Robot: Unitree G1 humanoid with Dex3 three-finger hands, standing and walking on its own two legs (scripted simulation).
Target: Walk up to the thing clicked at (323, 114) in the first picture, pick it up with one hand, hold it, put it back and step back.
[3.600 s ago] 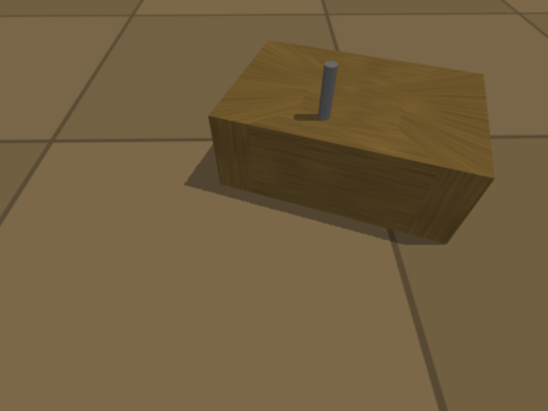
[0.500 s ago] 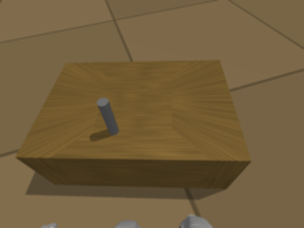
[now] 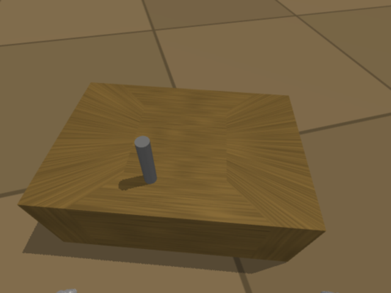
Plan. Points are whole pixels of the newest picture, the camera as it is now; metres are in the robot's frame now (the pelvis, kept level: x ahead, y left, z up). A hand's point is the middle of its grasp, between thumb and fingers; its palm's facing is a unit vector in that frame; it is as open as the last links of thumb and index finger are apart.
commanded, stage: walk up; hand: left
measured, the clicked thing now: (146, 161) +0.56 +0.20 -0.23
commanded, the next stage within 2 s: stand in 0.98 s
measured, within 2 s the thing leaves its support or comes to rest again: neither
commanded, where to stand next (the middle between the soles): +0.08 +0.01 m, yaw -2 degrees
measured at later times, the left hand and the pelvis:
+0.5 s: hand out of the picture +0.09 +0.25 -0.14, palm faces +0.00 -0.94 -0.35, open 7.4 cm; pelvis +0.01 +0.00 +0.01, yaw +0 degrees
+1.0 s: hand out of the picture +0.10 +0.25 -0.14, palm faces -0.02 -0.94 -0.34, open 7.4 cm; pelvis +0.01 +0.00 +0.01, yaw +0 degrees
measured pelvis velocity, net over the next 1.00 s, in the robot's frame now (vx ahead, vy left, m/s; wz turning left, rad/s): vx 0.01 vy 0.00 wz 0.00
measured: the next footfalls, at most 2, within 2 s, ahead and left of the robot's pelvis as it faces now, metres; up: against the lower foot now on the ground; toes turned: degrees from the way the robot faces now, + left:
none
